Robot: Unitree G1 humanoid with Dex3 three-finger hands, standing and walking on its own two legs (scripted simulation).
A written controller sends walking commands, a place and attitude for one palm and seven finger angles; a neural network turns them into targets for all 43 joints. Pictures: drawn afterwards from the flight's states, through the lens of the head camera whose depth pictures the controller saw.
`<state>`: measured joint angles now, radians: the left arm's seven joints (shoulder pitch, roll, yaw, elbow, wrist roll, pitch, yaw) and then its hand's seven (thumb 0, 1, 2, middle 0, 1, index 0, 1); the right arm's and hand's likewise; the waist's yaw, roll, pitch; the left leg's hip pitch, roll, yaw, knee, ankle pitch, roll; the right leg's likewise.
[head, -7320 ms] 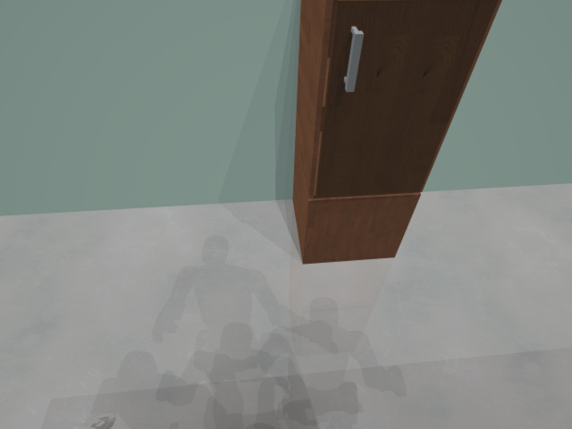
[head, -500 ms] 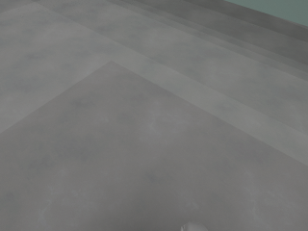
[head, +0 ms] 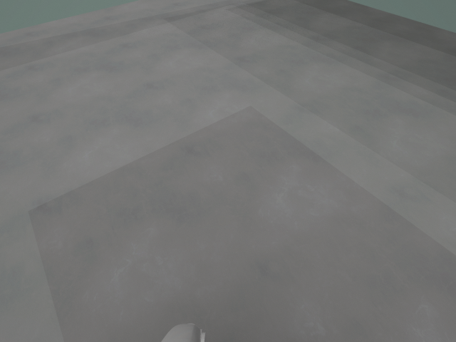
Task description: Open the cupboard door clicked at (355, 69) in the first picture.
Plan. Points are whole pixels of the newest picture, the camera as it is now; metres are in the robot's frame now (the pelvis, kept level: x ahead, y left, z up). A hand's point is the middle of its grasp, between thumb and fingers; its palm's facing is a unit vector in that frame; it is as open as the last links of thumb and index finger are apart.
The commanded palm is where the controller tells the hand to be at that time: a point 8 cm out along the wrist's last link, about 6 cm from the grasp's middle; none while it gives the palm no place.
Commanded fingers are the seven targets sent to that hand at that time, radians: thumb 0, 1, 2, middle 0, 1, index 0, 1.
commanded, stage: turn to face it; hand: left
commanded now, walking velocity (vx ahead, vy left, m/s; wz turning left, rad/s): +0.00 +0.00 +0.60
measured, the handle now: out of the picture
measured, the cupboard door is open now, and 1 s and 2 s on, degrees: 0 0 0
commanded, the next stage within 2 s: none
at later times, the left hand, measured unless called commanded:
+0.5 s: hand out of the picture +0.01 +0.30 -0.16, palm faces +0.32 -0.91 -0.25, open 7.4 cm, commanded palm none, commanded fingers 0.00 0.90 0.90 -0.20 -0.30 -0.20 -0.30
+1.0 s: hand out of the picture -0.08 +0.23 -0.15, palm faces +0.57 -0.78 -0.26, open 7.4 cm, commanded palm none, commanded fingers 0.00 0.90 0.90 -0.20 -0.30 -0.20 -0.30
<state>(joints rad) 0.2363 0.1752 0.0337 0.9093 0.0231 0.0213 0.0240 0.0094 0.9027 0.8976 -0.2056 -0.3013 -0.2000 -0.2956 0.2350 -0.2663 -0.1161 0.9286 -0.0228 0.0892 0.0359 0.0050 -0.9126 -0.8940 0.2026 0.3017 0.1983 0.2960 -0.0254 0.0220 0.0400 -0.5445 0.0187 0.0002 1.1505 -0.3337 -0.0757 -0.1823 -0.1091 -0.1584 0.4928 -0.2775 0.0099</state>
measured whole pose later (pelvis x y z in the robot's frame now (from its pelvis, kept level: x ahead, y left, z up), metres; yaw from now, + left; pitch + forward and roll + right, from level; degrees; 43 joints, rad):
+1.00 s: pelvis -0.03 +0.02 +0.00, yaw +36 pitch -1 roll +1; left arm 0.23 0.19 0.03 0.89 0.03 0.02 0.02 0.01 0.90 0.90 -0.21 -0.30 -0.20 -0.30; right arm 0.24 -0.28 -0.11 0.96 -0.02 0.10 0.03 0.01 -0.91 -0.89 0.20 0.30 0.20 0.30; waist -0.02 0.01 0.07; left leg -0.47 0.04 -0.01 1.06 -0.39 -0.08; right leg -0.18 -0.13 -0.19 0.51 -0.29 0.02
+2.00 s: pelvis -0.05 +0.02 +0.00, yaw +71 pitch -1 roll +2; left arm 0.21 0.19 0.04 0.89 0.02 0.02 0.03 0.01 0.90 0.90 -0.20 -0.30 -0.20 -0.30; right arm 0.29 -0.28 -0.11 0.95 -0.02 0.09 0.03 0.01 -0.91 -0.89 0.20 0.30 0.20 0.30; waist -0.05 0.04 0.04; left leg -0.54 -0.03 -0.06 1.17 -0.35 -0.07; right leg -0.15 -0.06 -0.09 0.48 -0.31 -0.01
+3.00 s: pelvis -0.05 +0.03 +0.00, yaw +107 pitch -2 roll +2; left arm 0.21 0.18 0.02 0.87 0.02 0.02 0.02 0.01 0.90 0.90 -0.21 -0.30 -0.20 -0.30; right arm 0.28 -0.28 -0.11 0.96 -0.02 0.09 0.03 0.01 -0.91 -0.89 0.20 0.30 0.20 0.30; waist -0.04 0.04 0.05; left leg -0.51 0.00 -0.05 1.21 -0.35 -0.07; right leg -0.19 -0.11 -0.15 0.51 -0.28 0.00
